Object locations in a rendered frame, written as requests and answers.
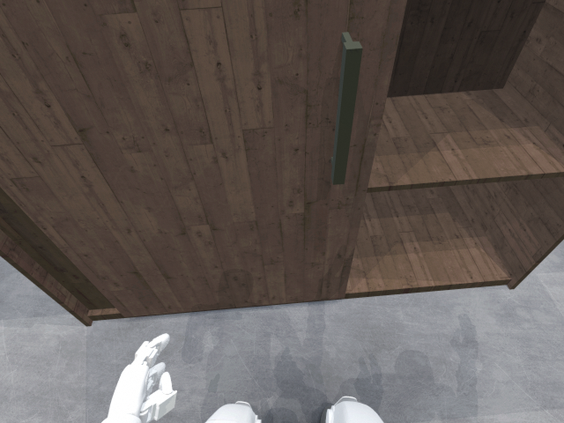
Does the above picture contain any handle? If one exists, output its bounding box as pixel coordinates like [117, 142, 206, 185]
[331, 32, 363, 185]

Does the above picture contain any robot left hand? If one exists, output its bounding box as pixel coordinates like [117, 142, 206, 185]
[108, 334, 177, 423]

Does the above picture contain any robot thigh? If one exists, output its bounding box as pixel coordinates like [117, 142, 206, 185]
[326, 401, 383, 423]
[205, 404, 262, 423]

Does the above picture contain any robot right thigh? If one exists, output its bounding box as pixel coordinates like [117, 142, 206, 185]
[326, 401, 383, 423]

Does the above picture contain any wardrobe door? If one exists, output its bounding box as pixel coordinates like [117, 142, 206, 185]
[0, 0, 407, 317]
[0, 188, 114, 310]

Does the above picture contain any robot left thigh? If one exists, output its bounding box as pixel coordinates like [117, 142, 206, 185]
[205, 404, 262, 423]

